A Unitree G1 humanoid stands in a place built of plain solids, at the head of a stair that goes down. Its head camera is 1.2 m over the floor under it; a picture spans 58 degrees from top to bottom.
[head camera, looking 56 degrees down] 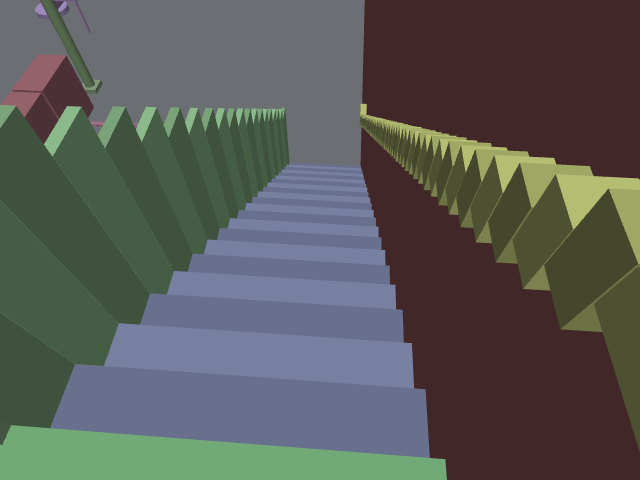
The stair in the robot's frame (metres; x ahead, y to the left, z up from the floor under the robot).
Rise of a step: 0.18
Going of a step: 0.22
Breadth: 1.12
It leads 4 degrees to the right of straight ahead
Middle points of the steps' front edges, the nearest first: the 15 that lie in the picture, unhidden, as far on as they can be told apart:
0.19 0.24 0.00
0.41 0.23 -0.17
0.63 0.21 -0.35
0.84 0.20 -0.53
1.06 0.18 -0.71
1.27 0.17 -0.88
1.49 0.15 -1.06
1.71 0.14 -1.24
1.92 0.12 -1.41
2.14 0.11 -1.59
2.36 0.09 -1.77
2.57 0.08 -1.94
2.79 0.06 -2.12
3.01 0.04 -2.30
3.22 0.03 -2.48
